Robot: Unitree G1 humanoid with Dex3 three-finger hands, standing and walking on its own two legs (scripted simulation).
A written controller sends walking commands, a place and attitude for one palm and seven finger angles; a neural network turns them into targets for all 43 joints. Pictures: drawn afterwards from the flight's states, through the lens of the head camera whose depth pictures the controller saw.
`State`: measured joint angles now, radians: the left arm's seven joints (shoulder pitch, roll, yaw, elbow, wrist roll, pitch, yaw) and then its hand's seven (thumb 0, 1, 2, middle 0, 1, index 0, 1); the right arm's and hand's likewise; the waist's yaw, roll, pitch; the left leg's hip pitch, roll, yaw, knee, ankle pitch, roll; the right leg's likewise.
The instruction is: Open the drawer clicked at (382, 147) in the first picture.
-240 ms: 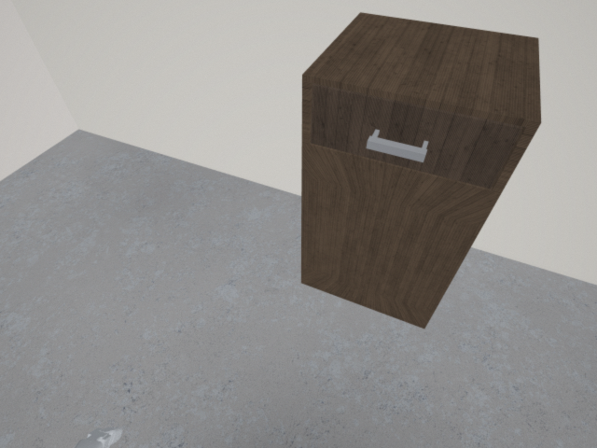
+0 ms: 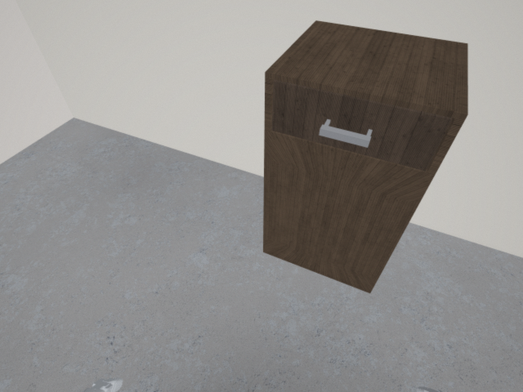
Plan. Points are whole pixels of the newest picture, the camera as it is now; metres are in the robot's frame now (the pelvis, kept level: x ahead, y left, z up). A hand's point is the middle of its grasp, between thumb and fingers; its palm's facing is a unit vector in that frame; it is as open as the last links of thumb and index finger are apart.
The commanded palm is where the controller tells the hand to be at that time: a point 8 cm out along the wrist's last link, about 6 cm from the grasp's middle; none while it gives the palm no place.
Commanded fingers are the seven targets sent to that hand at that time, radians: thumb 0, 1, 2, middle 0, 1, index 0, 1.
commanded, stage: stand and wait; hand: left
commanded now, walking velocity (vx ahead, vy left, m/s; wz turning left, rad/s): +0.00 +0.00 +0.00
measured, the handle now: (346, 131) +0.74 -0.18 -0.01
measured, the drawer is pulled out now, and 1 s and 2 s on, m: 0.00 0.00 0.00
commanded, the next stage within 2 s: look at it before walking up in 0.58 s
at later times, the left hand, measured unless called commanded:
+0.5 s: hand out of the picture +0.06 +0.24 -0.15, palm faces -0.03 -0.94 -0.34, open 7.4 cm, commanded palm none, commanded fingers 0.00 0.90 0.90 -0.20 -0.30 -0.20 -0.30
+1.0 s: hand out of the picture +0.07 +0.24 -0.15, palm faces -0.03 -0.94 -0.33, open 7.4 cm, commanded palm none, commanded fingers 0.00 0.90 0.90 -0.20 -0.30 -0.20 -0.30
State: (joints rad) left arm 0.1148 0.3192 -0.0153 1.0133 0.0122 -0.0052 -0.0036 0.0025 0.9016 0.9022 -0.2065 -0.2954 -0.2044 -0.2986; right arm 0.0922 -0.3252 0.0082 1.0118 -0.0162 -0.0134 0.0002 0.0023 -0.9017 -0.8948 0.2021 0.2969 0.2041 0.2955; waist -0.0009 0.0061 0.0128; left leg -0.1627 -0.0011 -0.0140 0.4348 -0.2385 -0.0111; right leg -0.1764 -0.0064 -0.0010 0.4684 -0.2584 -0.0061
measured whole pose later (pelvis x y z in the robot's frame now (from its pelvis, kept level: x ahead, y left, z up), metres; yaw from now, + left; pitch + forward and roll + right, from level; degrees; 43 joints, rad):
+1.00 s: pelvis -0.01 +0.00 +0.01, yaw +0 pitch -2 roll +0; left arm 0.13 0.34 0.00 1.09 0.01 -0.01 -0.01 0.00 0.90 0.90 -0.21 -0.30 -0.20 -0.30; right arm 0.12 -0.33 0.01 1.10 -0.01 -0.02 0.00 0.00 -0.90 -0.89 0.20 0.30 0.20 0.30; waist 0.00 0.00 0.04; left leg -0.15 0.01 -0.02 0.37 -0.18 -0.02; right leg -0.16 0.00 -0.01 0.38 -0.19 -0.01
